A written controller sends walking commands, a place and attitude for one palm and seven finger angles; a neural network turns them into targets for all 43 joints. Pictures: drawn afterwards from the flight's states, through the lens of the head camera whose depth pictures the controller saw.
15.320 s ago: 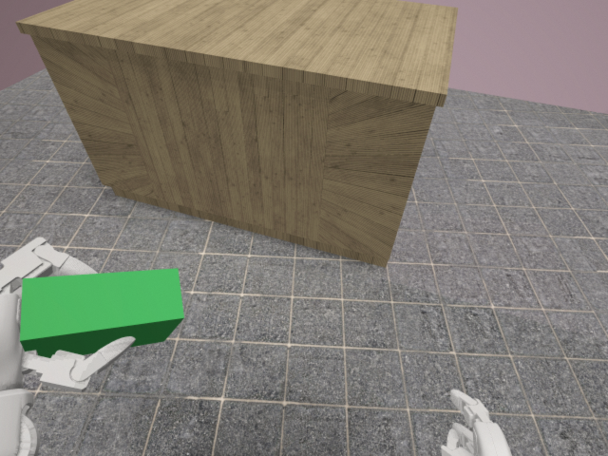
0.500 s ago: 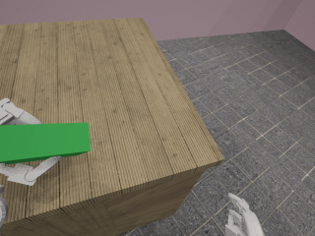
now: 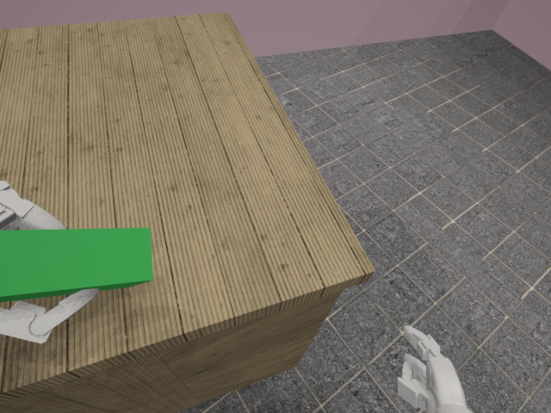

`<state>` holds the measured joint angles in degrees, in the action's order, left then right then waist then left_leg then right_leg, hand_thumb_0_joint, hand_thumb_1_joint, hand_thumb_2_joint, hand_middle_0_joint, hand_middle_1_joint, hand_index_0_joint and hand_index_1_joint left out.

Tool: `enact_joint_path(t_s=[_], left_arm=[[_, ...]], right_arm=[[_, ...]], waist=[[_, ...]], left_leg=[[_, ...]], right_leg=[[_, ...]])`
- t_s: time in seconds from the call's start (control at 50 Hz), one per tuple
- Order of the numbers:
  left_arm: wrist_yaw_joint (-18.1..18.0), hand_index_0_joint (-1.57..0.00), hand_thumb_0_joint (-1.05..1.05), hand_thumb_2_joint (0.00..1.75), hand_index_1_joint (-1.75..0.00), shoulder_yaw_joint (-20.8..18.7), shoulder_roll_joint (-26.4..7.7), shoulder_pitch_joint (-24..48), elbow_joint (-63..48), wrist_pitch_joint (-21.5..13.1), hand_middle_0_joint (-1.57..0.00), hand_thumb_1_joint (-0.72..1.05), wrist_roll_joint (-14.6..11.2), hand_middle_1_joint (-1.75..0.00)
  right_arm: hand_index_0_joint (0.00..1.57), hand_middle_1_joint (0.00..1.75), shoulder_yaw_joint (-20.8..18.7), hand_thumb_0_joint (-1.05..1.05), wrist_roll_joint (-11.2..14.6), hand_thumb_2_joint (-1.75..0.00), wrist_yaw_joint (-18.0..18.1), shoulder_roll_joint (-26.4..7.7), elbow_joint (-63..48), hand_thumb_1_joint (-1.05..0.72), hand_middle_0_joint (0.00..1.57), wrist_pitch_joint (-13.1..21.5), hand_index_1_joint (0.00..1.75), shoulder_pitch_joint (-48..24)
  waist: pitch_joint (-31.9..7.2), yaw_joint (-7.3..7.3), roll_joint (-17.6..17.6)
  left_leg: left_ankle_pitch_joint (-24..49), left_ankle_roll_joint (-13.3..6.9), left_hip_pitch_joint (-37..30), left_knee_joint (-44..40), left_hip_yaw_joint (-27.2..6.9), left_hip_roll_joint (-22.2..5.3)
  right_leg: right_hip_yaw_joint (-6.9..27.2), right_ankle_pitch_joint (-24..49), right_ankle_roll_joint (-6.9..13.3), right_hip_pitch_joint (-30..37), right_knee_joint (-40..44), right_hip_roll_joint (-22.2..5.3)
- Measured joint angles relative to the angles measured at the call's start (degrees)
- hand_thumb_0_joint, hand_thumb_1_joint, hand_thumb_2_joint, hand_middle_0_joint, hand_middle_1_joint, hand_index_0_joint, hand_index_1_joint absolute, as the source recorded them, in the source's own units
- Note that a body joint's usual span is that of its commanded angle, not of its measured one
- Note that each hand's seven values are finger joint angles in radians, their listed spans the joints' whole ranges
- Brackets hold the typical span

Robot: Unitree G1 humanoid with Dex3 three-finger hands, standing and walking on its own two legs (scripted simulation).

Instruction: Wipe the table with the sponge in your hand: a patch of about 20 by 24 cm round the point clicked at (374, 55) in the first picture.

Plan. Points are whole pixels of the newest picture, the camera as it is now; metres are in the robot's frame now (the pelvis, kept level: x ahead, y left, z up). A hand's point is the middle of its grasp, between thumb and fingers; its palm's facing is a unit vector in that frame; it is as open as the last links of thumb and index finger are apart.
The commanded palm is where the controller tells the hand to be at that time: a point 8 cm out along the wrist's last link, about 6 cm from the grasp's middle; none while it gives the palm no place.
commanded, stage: shuffle to correct the standing spot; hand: left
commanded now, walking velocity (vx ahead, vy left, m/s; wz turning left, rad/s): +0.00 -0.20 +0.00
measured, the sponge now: (95, 263) +0.23 +0.22 +0.15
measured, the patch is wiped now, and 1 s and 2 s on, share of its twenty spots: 0.00 0.00 0.00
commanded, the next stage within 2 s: come to a stop and stand still in 0.30 s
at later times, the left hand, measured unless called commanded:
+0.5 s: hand (137, 312) +0.19 +0.16 +0.16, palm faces +0.38 -0.84 -0.38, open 9.3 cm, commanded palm +0.13 +0.19 +0.19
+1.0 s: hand (82, 240) +0.23 +0.21 +0.20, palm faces +0.50 -0.77 -0.39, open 9.3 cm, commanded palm +0.13 +0.20 +0.19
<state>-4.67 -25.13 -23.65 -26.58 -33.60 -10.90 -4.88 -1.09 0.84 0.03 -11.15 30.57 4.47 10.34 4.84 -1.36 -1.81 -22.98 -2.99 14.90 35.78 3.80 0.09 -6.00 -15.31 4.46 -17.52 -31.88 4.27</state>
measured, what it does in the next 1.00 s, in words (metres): steps on the spot: right foot, then left foot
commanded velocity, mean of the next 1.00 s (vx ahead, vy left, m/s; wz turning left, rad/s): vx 0.02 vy -0.04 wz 0.00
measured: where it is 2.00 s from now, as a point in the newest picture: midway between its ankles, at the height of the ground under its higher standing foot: outside the picture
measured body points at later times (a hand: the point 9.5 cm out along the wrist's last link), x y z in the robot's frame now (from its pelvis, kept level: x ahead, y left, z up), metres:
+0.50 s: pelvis -0.03 -0.10 +0.00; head +0.01 -0.06 +0.45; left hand +0.16 +0.20 +0.18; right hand +0.13 -0.35 -0.07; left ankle -0.04 -0.01 -0.73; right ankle +0.00 -0.16 -0.73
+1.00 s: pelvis -0.04 -0.08 +0.01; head +0.02 -0.07 +0.46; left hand +0.20 +0.25 +0.22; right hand +0.14 -0.30 -0.08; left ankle -0.04 +0.01 -0.73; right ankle +0.00 -0.16 -0.73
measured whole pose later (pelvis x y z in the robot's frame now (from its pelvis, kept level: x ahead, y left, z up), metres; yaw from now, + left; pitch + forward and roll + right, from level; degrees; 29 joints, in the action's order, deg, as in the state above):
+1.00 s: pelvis -0.04 -0.08 +0.01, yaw +0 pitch +0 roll -1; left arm -6.1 -26.0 -25.9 -6.3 -16.5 -11.2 -2.5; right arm 0.7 1.5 -0.2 -12.3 35.2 7.7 10.5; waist 7.1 -4.1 -0.8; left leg -15.7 -2.0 13.3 28.6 2.7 0.4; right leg -4.2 -9.7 3.0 -15.5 -24.7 2.9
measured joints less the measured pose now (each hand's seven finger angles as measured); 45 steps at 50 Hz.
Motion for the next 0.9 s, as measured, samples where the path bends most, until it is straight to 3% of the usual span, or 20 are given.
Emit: enact_joint_path(t_s=[0.04, 0.12, 0.16, 0.22, 0.26, 0.3, 0.36, 0.4, 0.44, 0.5, 0.54, 0.6, 0.7, 0.78, 0.84, 0.86, 0.9], left_arm=[[0.0, -0.83, -0.01, 1.02, -1.35, 0.6, 0.6, 0.6, 1.5, 0.6, -0.81, -0.43, 0.3, -1.36], [0.4, -0.83, -0.01, 1.02, -1.35, 2.9, 1.6, 3.6, 2.7, 2.4, -0.81, -0.43, 1.6, -1.36], [0.4, -0.83, -0.01, 1.02, -1.35, 3.6, 1.8, 3.8, 1.3, 2.5, -0.81, -0.43, 1.9, -1.36], [0.4, -0.83, -0.01, 1.02, -1.35, 2.8, 0.0, 2.3, -1.9, 1.6, -0.81, -0.43, 1.9, -1.36], [0.4, -0.83, -0.01, 1.02, -1.35, 1.8, -1.1, 2.0, -2.9, 0.6, -0.81, -0.43, 1.7, -1.36], [0.1, -0.83, -0.01, 1.02, -1.35, 1.1, -2.2, 1.6, -2.8, -0.1, -0.81, -0.43, 1.0, -1.36], [-0.4, -0.83, -0.01, 1.02, -1.35, 0.1, -2.0, -1.1, -2.0, 0.6, -0.81, -0.43, 0.1, -1.36], [-0.8, -0.83, -0.01, 1.02, -1.35, -0.1, -1.6, -2.8, -1.0, 1.3, -0.81, -0.43, 0.2, -1.36], [-1.2, -0.83, -0.01, 1.02, -1.35, 0.6, -1.0, -3.2, 0.2, 1.9, -0.81, -0.43, 0.4, -1.36], [-1.9, -0.83, -0.01, 1.02, -1.35, 3.0, 1.1, -1.5, 1.4, 2.3, -0.81, -0.43, 1.1, -1.36], [-2.5, -0.83, -0.01, 1.02, -1.35, 4.3, 2.4, 0.3, 2.6, 2.4, -0.81, -0.43, 1.9, -1.36], [-2.7, -0.83, -0.01, 1.02, -1.35, 5.7, 3.5, 1.6, 3.1, 2.3, -0.81, -0.43, 3.1, -1.36], [-2.5, -0.82, -0.01, 1.02, -1.35, 5.3, 2.6, 2.5, 3.0, 0.4, -0.81, -0.43, 3.3, -1.36], [-2.1, -0.82, -0.01, 1.02, -1.35, 3.7, 2.1, 0.5, 5.3, -0.1, -0.81, -0.43, 2.1, -1.36], [-2.4, -0.82, -0.01, 1.02, -1.35, 4.1, 2.8, 0.2, 8.2, 1.0, -0.81, -0.43, 2.1, -1.36], [-2.5, -0.82, -0.01, 1.02, -1.35, 4.7, 3.4, 0.5, 9.1, 1.4, -0.80, -0.43, 2.2, -1.36], [-0.2, -0.83, -0.01, 1.02, -1.35, 4.2, 0.3, 8.4, 13.1, 1.2, -0.81, -0.43, 4.8, -1.36]], right_arm=[[0.20, 0.30, -0.4, 0.01, -0.3, -0.90, 0.9, 0.0, 0.3, -0.90, 0.20, 0.0, 0.30, -0.1], [0.20, 0.30, -1.2, 0.01, -1.3, -0.90, 0.5, 0.1, 0.6, -0.90, 0.20, 0.1, 0.30, 0.1], [0.20, 0.30, -1.4, 0.01, -1.1, -0.90, -0.2, 0.2, 0.1, -0.90, 0.20, 0.0, 0.30, 0.4], [0.20, 0.30, -1.0, 0.01, -0.1, -0.90, -1.0, 0.4, -1.4, -0.90, 0.20, 0.0, 0.30, 1.2], [0.20, 0.30, -0.9, 0.01, 0.6, -0.90, -1.0, 0.3, -1.1, -0.90, 0.20, 0.0, 0.30, 0.7], [0.20, 0.30, -0.8, 0.01, 1.0, -0.90, -0.7, 0.7, 0.6, -0.90, 0.20, -0.1, 0.30, 0.1], [0.20, 0.30, -0.3, 0.01, 0.8, -0.90, -0.1, 1.3, 2.1, -0.90, 0.20, -0.4, 0.30, 0.7], [0.20, 0.30, 0.1, 0.01, 0.3, -0.90, 0.5, 1.1, 2.1, -0.90, 0.20, -0.2, 0.30, 1.7], [0.20, 0.30, 0.2, 0.01, -0.3, -0.90, 1.0, 0.4, 2.1, -0.90, 0.20, 0.3, 0.30, 2.8], [0.20, 0.30, -0.5, 0.01, -0.6, -0.90, 2.0, -1.2, 2.6, -0.90, 0.20, 2.0, 0.30, 3.9], [0.20, 0.30, -0.8, 0.01, -0.3, -0.90, 2.2, -0.8, 4.0, -0.90, 0.20, 2.0, 0.30, 3.2], [0.20, 0.30, -0.6, 0.01, 0.1, -0.90, 1.9, -1.3, 3.4, -0.90, 0.20, 2.1, 0.30, 3.0], [0.20, 0.30, -0.6, 0.01, 0.5, -0.90, 1.2, -1.9, 2.2, -0.90, 0.20, 1.9, 0.30, 1.6], [0.20, 0.30, 0.0, 0.01, 0.9, -0.90, 1.0, -1.1, 2.5, -0.90, 0.20, 0.5, 0.30, 1.0], [0.20, 0.30, 1.0, 0.01, 0.8, -0.90, 1.2, -0.9, 2.5, -0.90, 0.20, 0.3, 0.30, 1.6], [0.20, 0.30, 1.1, 0.01, 0.6, -0.90, 1.4, -0.9, 2.7, -0.90, 0.20, 0.4, 0.30, 1.8], [0.20, 0.30, 0.7, 0.01, 0.4, -0.90, 2.0, -0.6, 3.3, -0.90, 0.20, 2.6, 0.30, 3.1]], waist=[[0.8, -0.42, -1.3], [3.4, -0.46, -1.2], [4.1, -0.16, -0.1], [3.9, 0.49, 1.4], [4.4, 1.39, 3.3], [4.1, 1.94, 2.3], [1.8, 1.22, -1.4], [0.4, 1.05, -3.1], [-0.8, 1.10, -3.7], [-1.1, 1.04, -2.0], [0.0, -0.08, -3.4], [-0.2, 0.15, -2.4], [-1.1, 0.85, 1.9], [-3.1, 0.15, 2.7], [-3.7, -0.12, 2.4], [-3.4, -0.13, 2.3], [-1.9, -2.63, 1.6]], left_leg=[[1.4, -0.5, -0.3, -0.2, 1.1, 0.4], [3.0, 1.2, -1.9, -1.5, 0.4, -0.6], [3.3, 2.0, -1.9, -1.5, -0.4, -2.0], [2.1, 3.7, 0.0, 1.6, -1.8, -4.2], [1.5, 3.7, 3.0, 7.1, -3.9, -6.2], [-2.6, 3.7, 6.5, 15.2, -5.3, -4.5], [-5.7, 3.7, 9.2, 22.0, -2.9, -1.8], [-4.8, 3.6, 8.4, 18.6, -0.4, -1.2], [-1.2, 3.3, 5.5, 9.8, 1.7, -1.0], [5.3, 1.4, -1.1, -4.3, 2.4, -1.1], [6.1, 0.5, -3.3, -6.2, 3.1, -0.3], [6.1, 0.8, -4.1, -6.5, 2.4, -0.4], [5.5, 1.1, -2.9, -4.6, 0.5, -1.0], [4.7, 1.2, -1.2, -2.5, -2.1, 0.0], [6.8, 0.7, -2.9, -7.8, -2.8, -0.4], [7.5, 1.4, -3.5, -8.9, -2.9, -0.3], [7.6, 1.9, -2.6, -8.2, -3.0, -0.3]], right_leg=[[1.4, -1.3, -1.7, -1.6, -4.2, -0.6], [2.8, -5.3, -3.2, -2.9, -12.5, -1.2], [2.7, -5.4, -3.0, -1.9, -10.9, -1.7], [2.4, -0.2, -2.7, 2.0, -1.1, -3.1], [0.5, 0.1, -2.5, 2.5, -0.1, -1.1], [-0.2, -0.4, -1.3, 1.9, -1.0, -1.2], [1.5, 0.7, 0.0, 0.9, 0.3, -2.0], [2.1, 1.6, 0.4, 0.5, 1.6, -2.3], [1.8, 2.0, 0.5, 0.1, 2.2, -2.3], [-0.2, 1.4, 0.5, 0.4, 1.5, -0.9], [0.5, 1.3, -0.2, 1.9, 1.7, -1.5], [-0.1, 1.9, -1.9, 3.5, 3.3, -1.5], [-1.6, 3.3, 0.6, 4.9, 6.2, -0.6], [-0.3, 5.0, 0.6, 4.7, 8.9, -0.2], [0.3, 5.5, 0.3, 4.5, 9.5, -0.4], [0.3, 5.3, 0.0, 4.5, 9.3, -0.5], [0.1, 5.3, -1.4, 4.1, 9.2, -0.7]])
